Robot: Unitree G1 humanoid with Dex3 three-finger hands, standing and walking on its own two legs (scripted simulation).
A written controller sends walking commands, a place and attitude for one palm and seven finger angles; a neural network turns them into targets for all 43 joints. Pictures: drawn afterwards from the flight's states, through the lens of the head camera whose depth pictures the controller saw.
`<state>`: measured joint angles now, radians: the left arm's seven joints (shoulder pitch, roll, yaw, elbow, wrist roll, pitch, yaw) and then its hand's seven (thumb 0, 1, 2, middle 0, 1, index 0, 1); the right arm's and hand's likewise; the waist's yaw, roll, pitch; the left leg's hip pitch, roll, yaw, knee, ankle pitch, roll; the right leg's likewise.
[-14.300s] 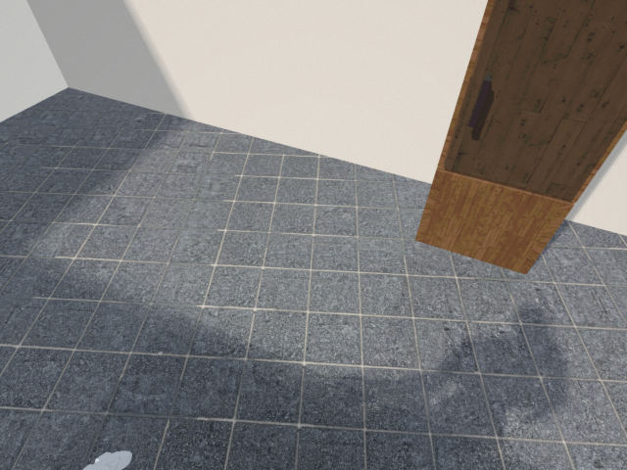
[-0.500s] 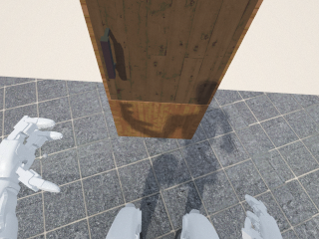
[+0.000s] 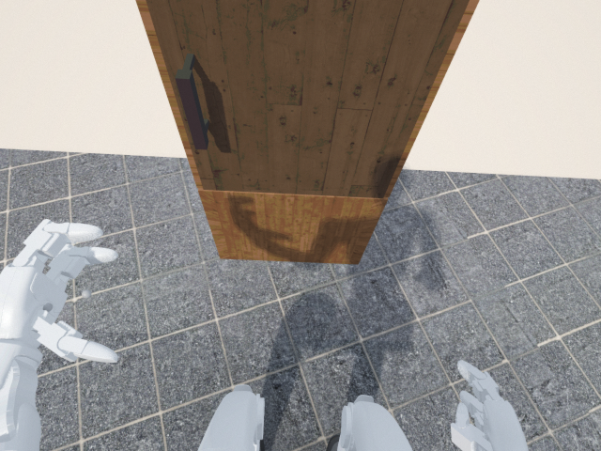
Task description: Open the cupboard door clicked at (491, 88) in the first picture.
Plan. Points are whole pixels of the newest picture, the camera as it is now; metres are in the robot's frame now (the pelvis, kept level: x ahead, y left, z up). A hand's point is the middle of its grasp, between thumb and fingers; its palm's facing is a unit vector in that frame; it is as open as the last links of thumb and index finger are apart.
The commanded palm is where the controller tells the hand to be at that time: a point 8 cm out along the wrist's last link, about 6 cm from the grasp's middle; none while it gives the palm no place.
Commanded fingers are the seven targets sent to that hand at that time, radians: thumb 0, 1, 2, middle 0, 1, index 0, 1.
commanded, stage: move the hooked fingers beside the handle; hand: left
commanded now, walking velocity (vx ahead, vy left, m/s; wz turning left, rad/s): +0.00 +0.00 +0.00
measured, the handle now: (196, 104) +0.61 +0.21 +0.04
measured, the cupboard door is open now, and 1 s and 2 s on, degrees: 0 0 0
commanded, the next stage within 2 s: none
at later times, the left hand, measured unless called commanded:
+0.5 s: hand (114, 226) +0.38 +0.27 +0.03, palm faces +0.05 -1.00 -0.03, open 14.0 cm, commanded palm +0.36 +0.32 +0.04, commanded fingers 0.00 -0.50 0.30 -0.30 -1.20 -0.30 -1.20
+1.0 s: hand (132, 179) +0.45 +0.27 +0.04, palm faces +0.04 -1.00 -0.02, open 14.0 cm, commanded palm +0.44 +0.31 +0.03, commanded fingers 0.00 -0.50 0.30 -0.30 -1.20 -0.30 -1.20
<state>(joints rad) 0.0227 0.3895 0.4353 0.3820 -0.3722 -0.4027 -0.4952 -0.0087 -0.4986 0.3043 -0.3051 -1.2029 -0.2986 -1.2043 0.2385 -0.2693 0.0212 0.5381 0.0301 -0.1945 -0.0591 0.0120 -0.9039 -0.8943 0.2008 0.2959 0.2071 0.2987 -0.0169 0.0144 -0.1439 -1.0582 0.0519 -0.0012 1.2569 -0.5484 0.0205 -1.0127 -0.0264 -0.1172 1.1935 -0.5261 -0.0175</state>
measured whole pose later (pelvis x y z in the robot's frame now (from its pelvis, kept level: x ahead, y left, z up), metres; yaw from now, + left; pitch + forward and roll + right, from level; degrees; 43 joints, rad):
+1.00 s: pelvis +0.00 +0.01 -0.01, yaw -2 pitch +25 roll -4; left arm -0.67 0.57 0.51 1.01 -0.18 -0.45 -0.43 -0.01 -0.50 0.30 -0.30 -1.20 -0.30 -1.20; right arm 0.30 -0.28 0.03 0.62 0.01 -0.04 -0.04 0.01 -0.90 -0.89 0.20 0.30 0.21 0.30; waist -0.12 0.01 -0.13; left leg -1.18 0.06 0.02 1.29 -0.55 0.04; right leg -1.14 -0.01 -0.09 1.21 -0.50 0.00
